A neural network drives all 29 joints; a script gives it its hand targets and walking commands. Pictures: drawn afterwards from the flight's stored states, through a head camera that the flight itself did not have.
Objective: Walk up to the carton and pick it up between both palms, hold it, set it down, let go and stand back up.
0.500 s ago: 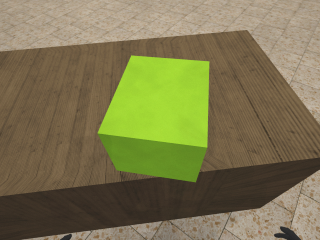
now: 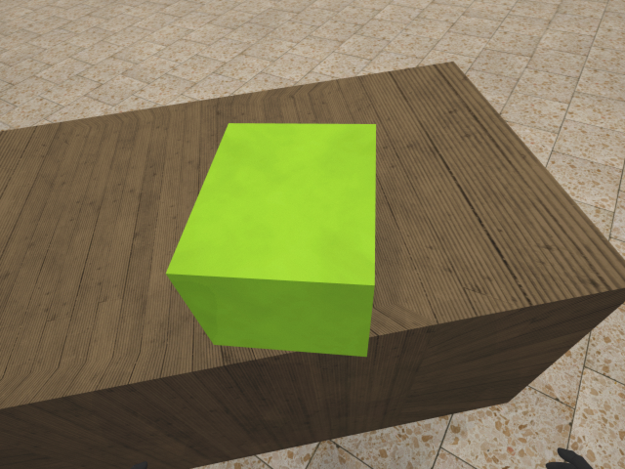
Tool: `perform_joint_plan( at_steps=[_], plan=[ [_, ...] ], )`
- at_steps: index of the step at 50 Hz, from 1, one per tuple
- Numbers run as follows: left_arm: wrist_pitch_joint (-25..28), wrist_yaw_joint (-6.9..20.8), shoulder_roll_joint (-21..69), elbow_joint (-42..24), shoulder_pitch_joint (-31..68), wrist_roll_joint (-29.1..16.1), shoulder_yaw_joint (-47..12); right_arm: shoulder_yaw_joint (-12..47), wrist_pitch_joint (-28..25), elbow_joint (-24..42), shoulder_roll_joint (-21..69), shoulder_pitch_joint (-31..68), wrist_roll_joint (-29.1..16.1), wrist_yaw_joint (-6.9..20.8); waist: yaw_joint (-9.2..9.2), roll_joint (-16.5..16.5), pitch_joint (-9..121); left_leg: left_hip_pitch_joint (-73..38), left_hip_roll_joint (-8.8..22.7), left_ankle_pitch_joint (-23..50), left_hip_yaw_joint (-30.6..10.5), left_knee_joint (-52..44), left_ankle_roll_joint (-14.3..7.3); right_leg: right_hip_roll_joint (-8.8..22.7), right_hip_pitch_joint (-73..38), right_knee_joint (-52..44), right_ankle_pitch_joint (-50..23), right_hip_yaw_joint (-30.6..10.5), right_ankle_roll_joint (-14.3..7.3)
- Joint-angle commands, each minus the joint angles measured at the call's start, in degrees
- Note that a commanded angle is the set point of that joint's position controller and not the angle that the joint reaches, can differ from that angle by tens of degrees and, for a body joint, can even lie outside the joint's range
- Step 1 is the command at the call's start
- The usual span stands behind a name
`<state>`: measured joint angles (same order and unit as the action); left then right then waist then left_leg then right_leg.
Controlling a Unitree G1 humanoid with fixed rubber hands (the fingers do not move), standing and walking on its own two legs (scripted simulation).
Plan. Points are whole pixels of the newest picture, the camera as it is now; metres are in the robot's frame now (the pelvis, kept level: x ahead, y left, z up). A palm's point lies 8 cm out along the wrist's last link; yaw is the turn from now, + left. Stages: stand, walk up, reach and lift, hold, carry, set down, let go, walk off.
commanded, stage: walk up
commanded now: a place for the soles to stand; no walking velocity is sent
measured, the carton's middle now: (294, 234) +0.45 +0.05 +0.01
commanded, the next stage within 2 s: reach and lift in 0.30 s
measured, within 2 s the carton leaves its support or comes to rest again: neither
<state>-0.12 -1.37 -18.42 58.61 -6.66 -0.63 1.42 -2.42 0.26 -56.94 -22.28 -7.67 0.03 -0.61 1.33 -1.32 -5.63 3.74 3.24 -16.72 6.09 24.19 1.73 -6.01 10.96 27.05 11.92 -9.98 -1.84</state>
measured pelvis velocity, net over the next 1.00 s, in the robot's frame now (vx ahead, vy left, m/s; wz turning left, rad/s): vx -0.04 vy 0.00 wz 0.09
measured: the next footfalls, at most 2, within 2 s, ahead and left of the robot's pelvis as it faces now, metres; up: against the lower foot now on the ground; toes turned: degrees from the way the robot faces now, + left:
none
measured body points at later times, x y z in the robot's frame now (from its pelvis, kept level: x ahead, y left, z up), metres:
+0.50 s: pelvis -0.04 -0.01 -0.03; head +0.04 +0.00 +0.41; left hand +0.16 +0.28 -0.13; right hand +0.14 -0.32 -0.13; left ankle -0.04 +0.13 -0.74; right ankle +0.03 -0.10 -0.74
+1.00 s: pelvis -0.04 +0.00 -0.02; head -0.02 +0.01 +0.43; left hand +0.14 +0.30 -0.09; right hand +0.12 -0.25 -0.09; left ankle -0.04 +0.13 -0.74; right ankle +0.03 -0.10 -0.74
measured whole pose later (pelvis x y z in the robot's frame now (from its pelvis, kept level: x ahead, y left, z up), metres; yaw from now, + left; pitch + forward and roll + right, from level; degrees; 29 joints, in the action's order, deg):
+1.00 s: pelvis -0.04 +0.00 -0.02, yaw +5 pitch -8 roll +0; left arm -20.6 1.7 -20.1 27.2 -3.9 0.2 4.6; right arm -7.9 -1.1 -27.3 -8.3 -15.0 1.2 -3.2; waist 1.5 2.0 -10.4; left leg 10.2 2.6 -20.3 2.4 38.3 1.4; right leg -2.5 14.7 38.1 15.5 -2.0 -1.3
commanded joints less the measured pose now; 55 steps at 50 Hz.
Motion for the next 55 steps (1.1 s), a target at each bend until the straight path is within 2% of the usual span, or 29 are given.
perform_joint_plan(
  at_steps=[1, 4, 5, 7, 11, 12, 13, 14, 15, 16, 17, 18, 19, 20, 22, 24, 25, 26, 28, 32, 36, 38, 41, 44, 45, 46, 49, 51, 55],
  plan=[
    [0.72, -0.67, -14.80, -3.57, 1.18, 0.05, 2.90, -2.29, -1.31, 2.94, -11.21, -0.38, -0.57, -0.56, -0.39, 8.08, 5.94, -5.99, 3.01, 1.71, -5.23, -3.83, -3.17, 9.44, 4.07, -8.90, -12.84, -10.39, -1.11],
    [0.40, -0.50, -13.70, -3.85, 1.53, -0.10, 2.26, -2.26, -1.52, 2.04, -10.78, -1.02, -0.10, -0.51, 0.24, 5.34, 5.32, -7.07, 4.94, 3.34, -6.32, -5.43, -4.83, 8.65, 6.59, -7.23, -9.84, -9.60, -0.10],
    [0.60, -0.58, -14.24, -3.83, 1.04, -0.41, 2.61, -2.62, -1.66, 2.34, -12.11, -0.73, 0.23, -0.58, -0.11, 2.66, 4.74, -5.13, 6.03, 6.24, -6.24, -4.87, -5.30, 7.39, 5.18, -5.97, -10.98, -7.95, 0.55],
    [0.79, -0.51, -13.46, -4.41, 2.28, 0.06, 2.89, -2.58, -1.63, 2.79, -11.98, -0.83, 0.27, -0.50, 0.36, 2.59, 5.40, -3.78, 7.68, 7.41, -7.48, -5.93, -6.45, 6.74, 4.72, -2.42, -11.61, -6.29, 0.40],
    [0.82, -0.44, -12.65, -3.96, -0.50, 0.95, 3.18, -2.71, -1.33, 3.32, -12.30, 0.25, 0.69, -0.46, -0.73, -1.48, 6.42, -1.72, 11.42, 11.07, -8.07, -4.30, -9.35, 5.24, 2.91, 3.25, -9.25, -2.74, 0.67],
    [0.57, -0.35, -12.79, -4.37, -1.60, 1.10, 3.25, -2.67, -1.30, 3.23, -12.43, 0.81, 0.58, -0.36, -1.17, -1.97, 6.29, -1.74, 10.80, 10.12, -6.51, -2.86, -8.32, 5.99, 3.44, 0.79, -9.83, -2.75, 0.31],
    [0.54, -0.39, -13.73, -4.21, -0.73, 1.04, 3.47, -2.26, -1.05, 3.29, -11.34, 1.14, 0.11, -0.29, -0.65, 1.06, 5.70, -0.44, 8.72, 8.08, -5.84, -2.21, -6.83, 6.23, 3.49, -1.05, -11.53, -3.79, 0.13],
    [0.51, -0.36, -13.61, -4.64, 0.19, 0.70, 3.35, -2.22, -0.97, 4.18, -11.30, 1.92, 0.38, -0.41, -1.04, 1.81, 3.44, 0.08, 6.29, 4.80, -5.22, -1.42, -5.60, 6.91, 5.52, -2.98, -12.19, -6.73, -0.48],
    [0.54, -0.38, -14.12, -4.96, 0.75, 0.66, 3.29, -2.10, -0.77, 4.43, -10.44, 1.48, -0.14, -0.25, -0.04, 2.18, 4.11, -0.87, 5.15, 2.68, -4.91, -1.14, -5.13, 7.62, 6.09, -4.16, -10.88, -9.09, -0.95],
    [-11.53, -0.30, -13.73, -22.01, 28.78, 2.86, 4.74, -6.32, -10.08, 6.28, -4.89, 17.01, 6.71, 1.71, -1.19, 5.33, -0.30, 10.61, 0.08, -5.96, -0.80, 5.03, -0.05, 6.53, 13.41, 1.08, 4.42, 9.54, 1.86],
    [-17.01, -1.17, -13.23, -22.11, 25.26, 1.81, 3.12, -8.51, -9.05, 8.19, -7.75, 13.81, 6.09, 3.83, 0.07, 4.96, -4.39, 13.16, 0.47, -8.91, -0.50, 6.12, 0.30, 5.44, 14.81, 2.07, 8.81, 11.84, 0.43],
    [-20.28, -0.97, -14.31, -22.77, 23.73, 1.11, 2.23, -9.70, -8.76, 9.70, -9.22, 13.33, 6.08, 5.33, 0.10, 6.97, -4.34, 11.29, 0.24, -8.00, -0.08, 9.14, -0.16, 6.18, 16.71, 3.48, 8.89, 10.98, -0.15],
    [-22.85, -0.44, -13.07, -24.64, 23.15, 1.19, 1.14, -10.65, -8.55, 9.55, -9.32, 10.57, 5.85, 5.41, 1.75, 6.40, -1.27, 9.55, -0.04, -6.65, -0.66, 10.82, -0.10, 6.23, 16.83, 4.61, 4.51, 11.03, -0.30],
    [-25.43, 0.19, -12.56, -25.88, 21.29, 1.93, 0.77, -11.46, -7.42, 9.34, -9.41, 9.75, 4.12, 5.17, 0.90, 5.53, 1.83, 6.92, -0.05, -5.69, -0.34, 11.89, 0.37, 6.82, 16.42, 5.92, 1.04, 11.07, -0.31],
    [-28.49, 1.45, -11.83, -30.02, 18.49, 4.53, 2.92, -11.63, -6.07, 11.22, -10.78, 5.16, 2.05, 4.04, 2.32, 3.75, 11.12, 6.30, -0.70, -0.88, 0.60, 14.44, 0.46, 7.21, 11.41, 9.19, -11.37, 11.30, 0.85],
    [-30.57, 1.76, -10.69, -34.11, 13.68, 5.46, 4.50, -10.84, -5.22, 11.36, -11.50, 0.45, -0.08, 2.59, 2.98, 4.70, 17.92, 5.38, -1.24, 5.48, 0.80, 16.28, 0.36, 6.63, 6.89, 10.68, -20.58, 10.75, 1.18],
    [-31.10, 1.98, -9.67, -35.52, 10.76, 6.74, 5.75, -9.71, -5.38, 11.81, -11.25, -1.63, -0.87, 2.15, 2.68, 3.51, 21.20, 4.94, -1.46, 7.79, 0.46, 15.98, 0.68, 6.66, 2.79, 11.21, -26.12, 10.95, 1.01],
    [-30.57, 1.98, -10.68, -37.51, 9.63, 7.73, 7.74, -9.01, -6.07, 13.01, -10.88, -1.42, -0.75, 1.25, 2.52, 4.88, 22.90, 6.73, -2.36, 7.97, 0.30, 16.57, 0.59, 6.78, -0.36, 11.53, -27.62, 9.68, 1.33],
    [-29.53, 1.72, -11.11, -39.11, 7.69, 8.83, 8.69, -7.40, -6.63, 13.46, -8.49, -3.04, -2.13, 0.45, 2.16, 4.14, 23.12, 7.20, -2.41, 7.78, -0.40, 15.35, 0.07, 6.59, -2.62, 10.60, -26.21, 9.46, 1.59],
    [-27.35, 1.71, -12.53, -39.59, 9.05, 9.89, 10.91, -6.27, -7.59, 19.47, -3.93, -2.53, -2.21, -1.26, 0.00, 4.38, 14.47, 10.19, -2.79, 0.21, 0.09, 12.92, -0.90, 7.02, 0.47, 5.64, -7.63, 5.73, 1.80],
    [-24.33, 1.36, -12.36, -40.63, 12.31, 8.30, 9.16, -6.40, -7.56, 26.81, 0.51, -1.48, -0.21, -2.02, 0.27, 3.56, 8.53, 13.86, -3.19, -5.66, 1.10, 11.32, -2.27, 7.51, 2.40, 2.28, 9.56, 3.49, 1.67],
    [-23.17, 1.44, -12.41, -42.71, 12.34, 6.28, 8.36, -6.63, -7.24, 30.11, 2.50, -2.87, 0.34, -2.16, 0.10, 1.62, 7.15, 13.58, -2.99, -6.39, 1.50, 10.22, -1.99, 7.54, 2.83, 1.96, 12.37, 3.55, 1.17],
    [-22.27, 2.07, -12.64, -41.58, 12.47, 4.47, 7.56, -7.99, -5.88, 34.25, 3.09, -2.47, 0.77, -3.14, 0.83, 2.30, 4.44, 15.12, -2.63, -7.12, 1.60, 8.83, -2.26, 7.77, 1.43, 0.64, 13.62, 3.67, 1.13],
    [-20.75, 2.31, -14.39, -42.75, 12.64, 2.71, 7.62, -7.91, -4.71, 37.65, 5.28, -4.14, 1.03, -3.60, 0.17, -0.26, 4.15, 13.95, -2.36, -7.61, 1.28, 7.42, -2.69, 7.70, 2.27, -0.25, 15.15, 3.39, 0.64],
    [-20.45, 2.42, -13.26, -41.65, 10.50, 1.84, 6.80, -8.32, -4.33, 38.19, 4.99, -4.41, 0.88, -3.27, 0.10, -0.79, 4.25, 13.55, -2.36, -6.91, 1.66, 5.47, -2.76, 7.13, 0.39, -0.06, 12.15, 4.56, 1.02],
    [-19.63, 2.41, -12.56, -41.11, 10.42, 0.95, 5.85, -8.93, -3.53, 37.88, 4.82, -5.45, 1.08, -3.09, 1.33, -1.38, 4.28, 13.74, -1.92, -7.33, 1.17, 3.36, -2.82, 5.64, -1.20, 0.67, 9.94, 6.06, 1.39],
    [-17.56, 2.84, -11.55, -38.97, 9.52, 0.28, 5.29, -8.72, -2.45, 36.56, 6.13, -6.46, 1.25, -3.10, 0.80, -2.93, 2.64, 16.85, -0.54, -9.33, 0.60, -0.57, -2.84, 4.12, -6.33, 1.87, 6.71, 7.88, 1.61],
    [-15.77, 3.24, -11.61, -38.29, 9.61, -0.85, 6.03, -9.24, -2.57, 39.68, 6.66, -5.83, 2.18, -2.98, 0.28, -0.41, 3.28, 18.56, -0.31, -9.30, 0.86, -1.25, -3.86, 3.97, -8.05, 1.92, 6.28, 7.54, 1.92],
    [-12.12, 3.64, -9.85, -37.07, 9.51, -3.36, 4.54, -8.85, -2.50, 40.33, 8.16, -5.38, 1.82, -2.63, 0.03, -1.23, 1.32, 17.94, 0.27, -9.20, -0.14, -5.95, -3.88, 3.33, -10.71, 1.43, 3.46, 9.12, 1.97]
  ],
)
